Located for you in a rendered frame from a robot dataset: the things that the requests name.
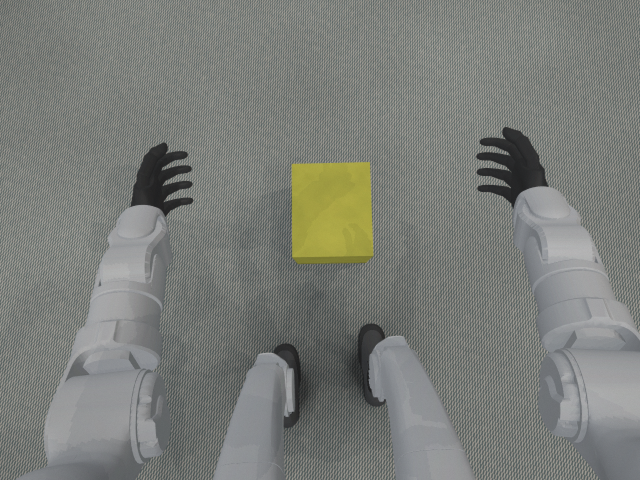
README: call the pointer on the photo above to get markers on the robot left shin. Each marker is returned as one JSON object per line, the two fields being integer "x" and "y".
{"x": 269, "y": 358}

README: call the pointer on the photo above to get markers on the robot left hand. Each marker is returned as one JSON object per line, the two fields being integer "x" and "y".
{"x": 149, "y": 189}

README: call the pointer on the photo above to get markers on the right robot forearm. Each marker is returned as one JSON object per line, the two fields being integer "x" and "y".
{"x": 577, "y": 306}

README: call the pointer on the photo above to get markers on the robot right hand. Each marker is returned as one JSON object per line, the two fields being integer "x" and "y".
{"x": 526, "y": 170}

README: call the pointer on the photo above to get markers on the right robot upper arm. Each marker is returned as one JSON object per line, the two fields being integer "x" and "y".
{"x": 591, "y": 397}

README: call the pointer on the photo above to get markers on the left robot forearm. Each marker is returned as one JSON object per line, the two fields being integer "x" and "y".
{"x": 122, "y": 327}

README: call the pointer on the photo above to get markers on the robot right thigh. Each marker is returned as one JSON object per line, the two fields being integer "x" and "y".
{"x": 425, "y": 443}

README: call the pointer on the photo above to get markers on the carton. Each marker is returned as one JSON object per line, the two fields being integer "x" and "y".
{"x": 331, "y": 213}

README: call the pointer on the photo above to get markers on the left robot upper arm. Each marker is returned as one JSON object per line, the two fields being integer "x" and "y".
{"x": 106, "y": 426}

